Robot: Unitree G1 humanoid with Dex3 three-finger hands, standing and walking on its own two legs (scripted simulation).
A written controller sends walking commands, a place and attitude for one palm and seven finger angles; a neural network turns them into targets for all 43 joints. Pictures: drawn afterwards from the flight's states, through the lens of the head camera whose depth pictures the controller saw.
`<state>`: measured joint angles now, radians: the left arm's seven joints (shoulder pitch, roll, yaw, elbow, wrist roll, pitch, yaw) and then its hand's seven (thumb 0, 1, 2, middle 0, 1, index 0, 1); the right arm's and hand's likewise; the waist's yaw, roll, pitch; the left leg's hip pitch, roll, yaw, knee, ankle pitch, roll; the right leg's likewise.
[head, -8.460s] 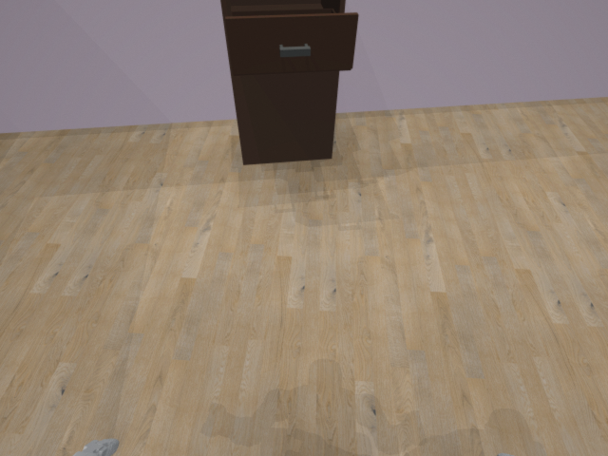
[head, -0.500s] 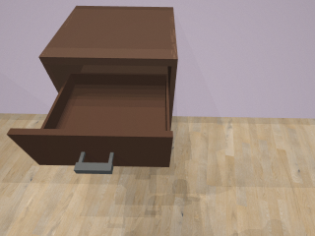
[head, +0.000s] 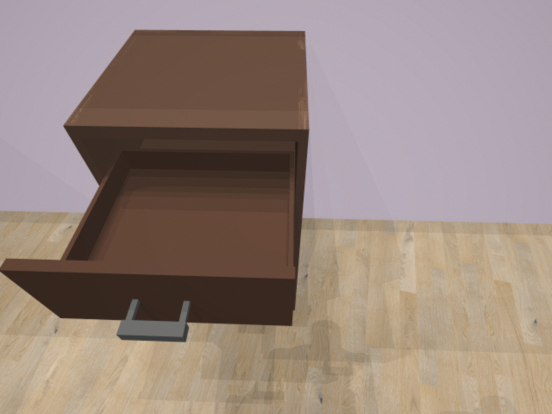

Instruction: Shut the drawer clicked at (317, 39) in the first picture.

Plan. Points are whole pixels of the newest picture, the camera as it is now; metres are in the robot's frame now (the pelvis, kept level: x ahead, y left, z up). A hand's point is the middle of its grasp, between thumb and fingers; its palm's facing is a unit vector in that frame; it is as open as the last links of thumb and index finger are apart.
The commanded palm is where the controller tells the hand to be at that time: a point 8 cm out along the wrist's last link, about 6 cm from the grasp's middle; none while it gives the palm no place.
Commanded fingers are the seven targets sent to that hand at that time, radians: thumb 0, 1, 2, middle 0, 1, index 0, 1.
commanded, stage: come to a stop and stand still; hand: left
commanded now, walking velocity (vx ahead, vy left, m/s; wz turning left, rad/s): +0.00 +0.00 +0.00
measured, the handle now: (157, 318) +0.26 +0.21 -0.04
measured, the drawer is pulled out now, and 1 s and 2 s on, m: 0.30 0.30 0.30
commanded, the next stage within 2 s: look again from close up in 0.62 s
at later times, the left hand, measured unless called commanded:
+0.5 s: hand out of the picture -0.04 +0.17 -0.17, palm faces +0.02 -0.98 -0.21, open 7.4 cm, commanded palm none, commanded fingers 0.00 0.90 0.90 -0.20 -0.30 -0.20 -0.30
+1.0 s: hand out of the picture -0.04 +0.16 -0.17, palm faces +0.01 -0.98 -0.21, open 7.3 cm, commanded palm none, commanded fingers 0.00 0.90 0.90 -0.20 -0.30 -0.20 -0.30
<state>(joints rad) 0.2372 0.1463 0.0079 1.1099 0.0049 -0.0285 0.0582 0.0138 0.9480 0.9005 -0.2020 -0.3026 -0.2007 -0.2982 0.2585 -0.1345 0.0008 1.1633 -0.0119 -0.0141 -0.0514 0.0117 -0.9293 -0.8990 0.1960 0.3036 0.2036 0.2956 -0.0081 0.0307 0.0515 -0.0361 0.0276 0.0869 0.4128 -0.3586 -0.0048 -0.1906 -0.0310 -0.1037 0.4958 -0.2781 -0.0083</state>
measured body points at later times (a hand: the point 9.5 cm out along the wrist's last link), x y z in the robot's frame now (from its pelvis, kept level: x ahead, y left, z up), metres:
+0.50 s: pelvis -0.04 +0.01 +0.00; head -0.04 -0.01 +0.45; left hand -0.04 +0.23 -0.16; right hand -0.04 -0.20 -0.17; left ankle -0.09 +0.11 -0.74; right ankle -0.01 -0.11 -0.74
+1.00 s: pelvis -0.04 -0.01 +0.00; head -0.03 -0.03 +0.45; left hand -0.04 +0.21 -0.15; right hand -0.08 -0.22 -0.17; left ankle -0.09 +0.11 -0.74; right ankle -0.01 -0.11 -0.74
